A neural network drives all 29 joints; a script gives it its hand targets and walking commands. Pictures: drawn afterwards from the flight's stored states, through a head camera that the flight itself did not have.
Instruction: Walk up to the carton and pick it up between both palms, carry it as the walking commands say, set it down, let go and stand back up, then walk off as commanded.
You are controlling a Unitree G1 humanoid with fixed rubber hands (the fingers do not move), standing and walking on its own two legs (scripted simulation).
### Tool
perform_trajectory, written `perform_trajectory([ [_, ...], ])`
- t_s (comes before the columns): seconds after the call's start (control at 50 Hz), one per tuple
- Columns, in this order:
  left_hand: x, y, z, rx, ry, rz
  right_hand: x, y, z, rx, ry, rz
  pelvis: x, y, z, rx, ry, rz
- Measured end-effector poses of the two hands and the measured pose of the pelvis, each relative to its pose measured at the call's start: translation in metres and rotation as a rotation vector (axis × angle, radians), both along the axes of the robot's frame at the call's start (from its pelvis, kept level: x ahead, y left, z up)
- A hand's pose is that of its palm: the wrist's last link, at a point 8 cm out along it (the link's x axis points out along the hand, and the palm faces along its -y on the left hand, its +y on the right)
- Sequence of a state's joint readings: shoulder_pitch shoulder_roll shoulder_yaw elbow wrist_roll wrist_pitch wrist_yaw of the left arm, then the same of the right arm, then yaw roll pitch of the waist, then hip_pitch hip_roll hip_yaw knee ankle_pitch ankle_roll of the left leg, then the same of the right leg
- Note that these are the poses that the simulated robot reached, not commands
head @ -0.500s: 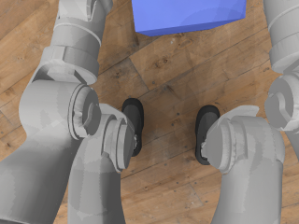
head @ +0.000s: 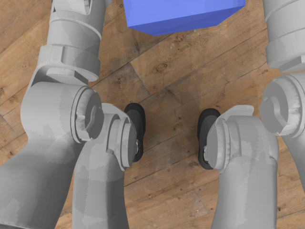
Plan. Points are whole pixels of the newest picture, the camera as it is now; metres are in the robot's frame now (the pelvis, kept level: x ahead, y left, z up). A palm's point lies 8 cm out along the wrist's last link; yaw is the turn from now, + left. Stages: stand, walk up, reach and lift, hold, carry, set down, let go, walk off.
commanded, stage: reach and lift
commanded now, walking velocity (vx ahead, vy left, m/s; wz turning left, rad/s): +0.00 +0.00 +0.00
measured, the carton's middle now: out of the picture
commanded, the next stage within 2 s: none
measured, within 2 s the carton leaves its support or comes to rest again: neither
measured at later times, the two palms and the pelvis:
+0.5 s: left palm out of the picture +0.57 +0.10 -0.09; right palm out of the picture +0.58 -0.15 -0.08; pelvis -0.01 +0.00 +0.02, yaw -1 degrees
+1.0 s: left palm out of the picture +0.54 +0.11 -0.02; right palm out of the picture +0.55 -0.15 -0.01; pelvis -0.03 +0.00 +0.06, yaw -2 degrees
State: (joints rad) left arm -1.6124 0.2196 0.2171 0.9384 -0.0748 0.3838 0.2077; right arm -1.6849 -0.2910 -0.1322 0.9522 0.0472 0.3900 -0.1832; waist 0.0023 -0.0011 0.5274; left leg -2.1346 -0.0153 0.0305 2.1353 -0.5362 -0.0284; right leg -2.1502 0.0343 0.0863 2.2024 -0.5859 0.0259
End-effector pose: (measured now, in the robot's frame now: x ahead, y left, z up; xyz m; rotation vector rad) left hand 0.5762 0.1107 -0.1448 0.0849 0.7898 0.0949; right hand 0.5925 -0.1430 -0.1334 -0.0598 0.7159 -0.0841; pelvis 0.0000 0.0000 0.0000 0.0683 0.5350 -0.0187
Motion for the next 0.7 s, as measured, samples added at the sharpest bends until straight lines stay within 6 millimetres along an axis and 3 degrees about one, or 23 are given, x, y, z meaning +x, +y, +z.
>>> perform_trajectory([
  [0.38,-0.001,-0.008,0.046,-0.002,0.000,0.008,-0.010,-0.008,0.040,-0.026,-0.006,0.004,-0.006,-0.004,0.012,0.021,-0.064,-0.020],
  [0.7,-0.012,-0.007,0.084,-0.036,-0.015,0.025,-0.023,-0.006,0.079,-0.034,-0.019,-0.008,-0.015,-0.002,0.037,0.018,-0.092,-0.031],
])
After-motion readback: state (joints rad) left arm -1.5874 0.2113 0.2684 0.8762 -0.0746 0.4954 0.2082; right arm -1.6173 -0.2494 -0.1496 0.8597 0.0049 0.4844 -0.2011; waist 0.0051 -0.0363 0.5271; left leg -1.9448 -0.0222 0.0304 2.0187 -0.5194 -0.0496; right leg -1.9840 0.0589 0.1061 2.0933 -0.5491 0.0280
